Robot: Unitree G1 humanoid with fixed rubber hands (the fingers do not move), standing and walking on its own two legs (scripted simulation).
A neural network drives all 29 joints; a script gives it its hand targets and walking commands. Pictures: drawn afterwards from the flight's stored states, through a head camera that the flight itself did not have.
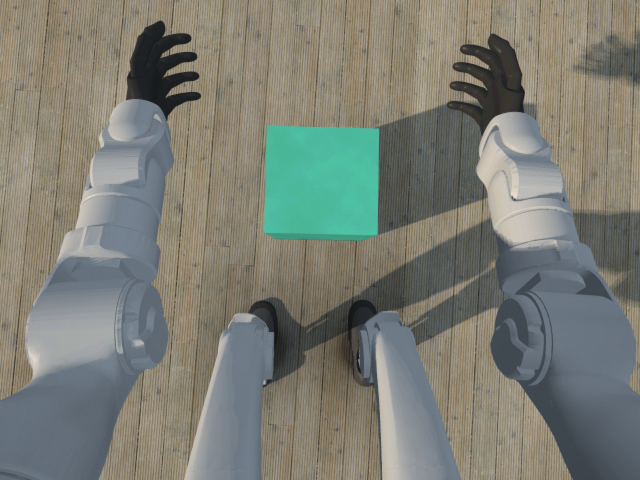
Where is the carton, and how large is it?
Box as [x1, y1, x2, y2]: [264, 126, 378, 240]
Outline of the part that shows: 267,126 264,214 265,233 275,238 361,240 377,234 378,129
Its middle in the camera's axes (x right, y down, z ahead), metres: +0.01 -0.11 +0.84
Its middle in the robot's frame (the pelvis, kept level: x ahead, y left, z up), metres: +0.49 -0.01 -0.51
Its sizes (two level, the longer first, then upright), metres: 0.210 0.200 0.250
